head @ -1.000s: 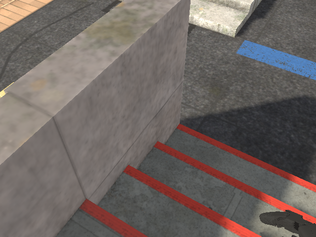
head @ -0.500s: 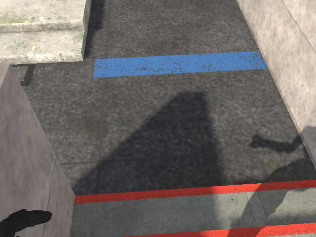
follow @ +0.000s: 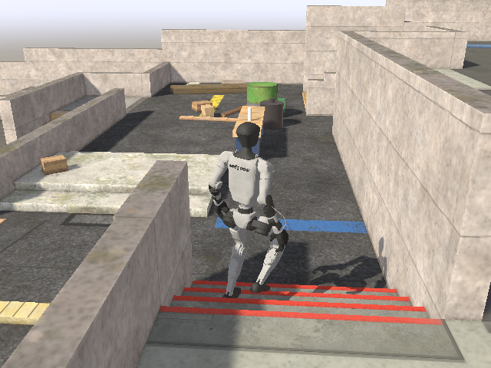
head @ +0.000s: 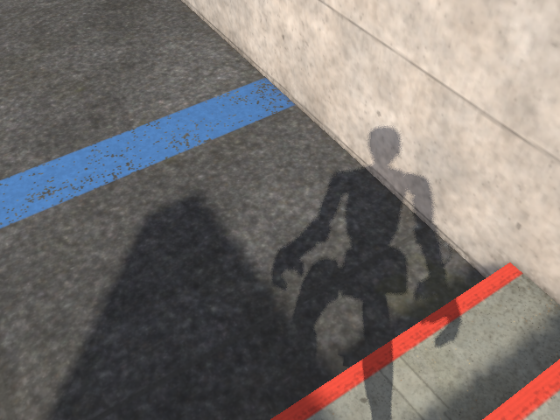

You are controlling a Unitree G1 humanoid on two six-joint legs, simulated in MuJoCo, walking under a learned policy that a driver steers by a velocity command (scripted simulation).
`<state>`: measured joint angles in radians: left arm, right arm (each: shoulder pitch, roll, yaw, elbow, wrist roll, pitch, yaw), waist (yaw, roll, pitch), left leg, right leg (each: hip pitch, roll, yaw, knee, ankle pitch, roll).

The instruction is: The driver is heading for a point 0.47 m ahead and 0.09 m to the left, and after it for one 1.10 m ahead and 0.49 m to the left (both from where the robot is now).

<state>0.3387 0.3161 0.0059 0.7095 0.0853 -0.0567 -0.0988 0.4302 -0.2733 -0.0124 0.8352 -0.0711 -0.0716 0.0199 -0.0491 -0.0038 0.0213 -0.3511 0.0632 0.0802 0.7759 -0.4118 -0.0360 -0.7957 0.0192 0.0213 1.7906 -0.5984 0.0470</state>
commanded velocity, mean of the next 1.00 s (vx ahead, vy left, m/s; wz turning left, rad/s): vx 0.71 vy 0.00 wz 0.44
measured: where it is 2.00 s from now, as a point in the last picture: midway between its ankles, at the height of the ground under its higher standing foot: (113, 265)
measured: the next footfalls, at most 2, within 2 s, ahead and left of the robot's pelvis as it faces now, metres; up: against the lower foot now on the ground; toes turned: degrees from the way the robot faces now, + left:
right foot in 0.12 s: +0.17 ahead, -0.11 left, +0.00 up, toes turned -8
left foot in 0.62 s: +0.30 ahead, +0.25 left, -0.15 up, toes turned +18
